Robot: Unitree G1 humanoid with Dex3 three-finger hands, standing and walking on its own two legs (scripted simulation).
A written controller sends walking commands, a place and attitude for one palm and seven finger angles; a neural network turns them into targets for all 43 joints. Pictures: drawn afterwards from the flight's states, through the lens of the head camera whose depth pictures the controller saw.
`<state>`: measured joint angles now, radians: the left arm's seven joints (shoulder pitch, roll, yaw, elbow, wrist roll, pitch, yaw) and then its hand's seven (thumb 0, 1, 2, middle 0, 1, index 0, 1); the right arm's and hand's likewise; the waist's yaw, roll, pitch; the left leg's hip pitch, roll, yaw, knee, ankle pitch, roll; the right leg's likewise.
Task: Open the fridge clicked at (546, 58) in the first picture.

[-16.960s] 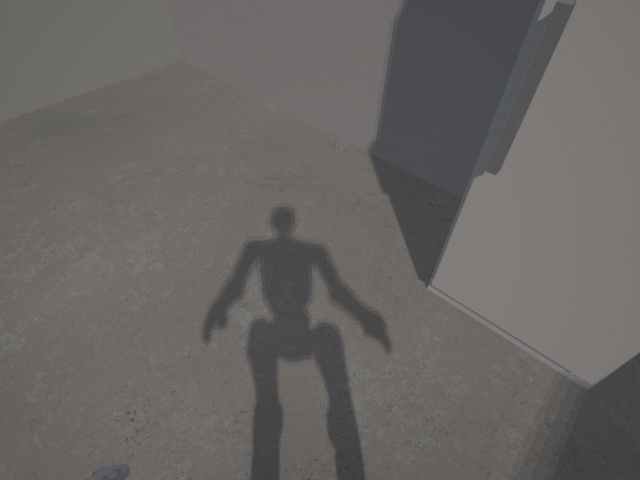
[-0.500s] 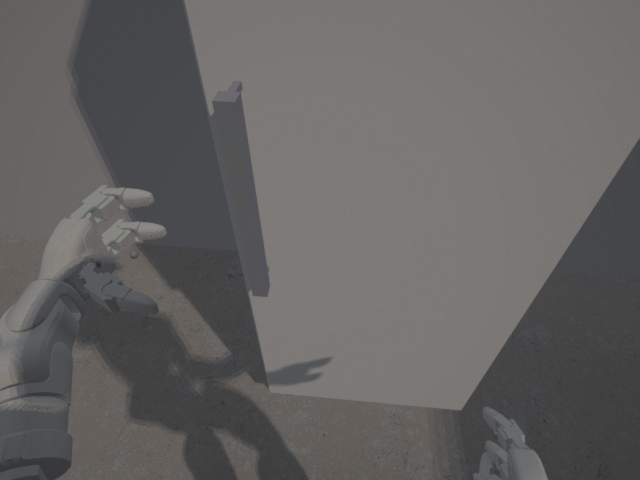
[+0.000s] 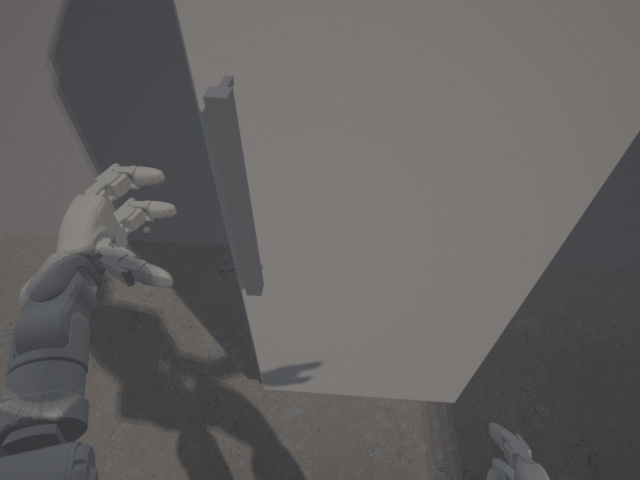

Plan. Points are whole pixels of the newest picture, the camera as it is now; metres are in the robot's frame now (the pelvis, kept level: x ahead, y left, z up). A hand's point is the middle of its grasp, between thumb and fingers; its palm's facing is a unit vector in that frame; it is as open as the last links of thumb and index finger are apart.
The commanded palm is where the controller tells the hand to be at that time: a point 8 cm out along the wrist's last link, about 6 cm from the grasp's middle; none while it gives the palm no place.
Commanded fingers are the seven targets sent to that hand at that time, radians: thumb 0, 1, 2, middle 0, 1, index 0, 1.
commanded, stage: move the hooked fingers beside the handle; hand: left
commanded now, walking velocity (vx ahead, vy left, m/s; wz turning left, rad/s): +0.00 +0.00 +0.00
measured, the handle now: (244, 204) +0.48 +0.15 +0.09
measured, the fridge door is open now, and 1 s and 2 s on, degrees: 0 0 0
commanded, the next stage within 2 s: feel for the door with the fingertips in 1.32 s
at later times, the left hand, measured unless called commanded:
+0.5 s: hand (184, 204) +0.41 +0.21 +0.15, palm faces +0.01 -1.00 -0.01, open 14.0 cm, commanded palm +0.38 +0.26 +0.14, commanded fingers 0.00 -0.50 0.30 -0.30 -1.20 -0.30 -1.20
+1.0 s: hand (185, 207) +0.40 +0.20 +0.15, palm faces -0.01 -1.00 +0.00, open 14.0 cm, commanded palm +0.38 +0.26 +0.14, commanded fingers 0.00 -0.50 0.30 -0.30 -1.20 -0.30 -1.20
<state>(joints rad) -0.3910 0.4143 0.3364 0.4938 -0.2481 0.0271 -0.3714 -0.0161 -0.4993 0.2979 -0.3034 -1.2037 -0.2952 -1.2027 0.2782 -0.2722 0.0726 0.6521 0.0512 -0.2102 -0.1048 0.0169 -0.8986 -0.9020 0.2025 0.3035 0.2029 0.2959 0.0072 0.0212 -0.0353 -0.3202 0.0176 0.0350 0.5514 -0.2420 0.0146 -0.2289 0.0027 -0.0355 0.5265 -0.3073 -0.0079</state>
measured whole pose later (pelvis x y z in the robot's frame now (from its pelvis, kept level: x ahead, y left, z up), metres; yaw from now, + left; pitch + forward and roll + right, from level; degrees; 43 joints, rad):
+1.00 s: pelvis +0.00 -0.01 -0.01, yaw +0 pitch +3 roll -1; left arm -0.56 0.40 0.31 0.71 -0.22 -0.08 -0.32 -0.02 -0.50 0.30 -0.30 -1.20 -0.30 -1.20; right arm 0.31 -0.28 0.05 0.65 0.05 -0.14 -0.08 0.02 -0.90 -0.90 0.20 0.30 0.20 0.30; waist -0.03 0.02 -0.06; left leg -0.40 0.03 0.03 0.61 -0.27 0.01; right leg -0.32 0.01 -0.03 0.59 -0.34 -0.02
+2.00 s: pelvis +0.00 -0.01 +0.00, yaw +0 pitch +3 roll -1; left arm -0.56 0.32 0.25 0.67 -0.18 -0.05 -0.20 -0.02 -0.50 0.30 -0.30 -1.21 -0.30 -1.20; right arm 0.27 -0.25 0.07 0.65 0.04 -0.12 -0.08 0.01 -0.90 -0.90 0.20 0.30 0.20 0.30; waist -0.02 0.02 -0.06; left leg -0.38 0.03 0.03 0.60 -0.26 0.01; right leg -0.30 0.01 -0.03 0.58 -0.33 -0.02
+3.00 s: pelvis +0.00 +0.00 -0.01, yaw -1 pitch +5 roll -1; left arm -0.65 0.34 0.26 0.81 -0.18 -0.11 -0.21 -0.02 -0.50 0.30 -0.31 -1.21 -0.30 -1.21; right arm 0.33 -0.26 0.05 0.65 0.04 -0.11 -0.06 0.01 -0.90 -0.90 0.20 0.30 0.20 0.30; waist -0.04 0.02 -0.07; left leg -0.44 0.03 0.04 0.63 -0.28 0.02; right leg -0.35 0.01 -0.02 0.60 -0.34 -0.01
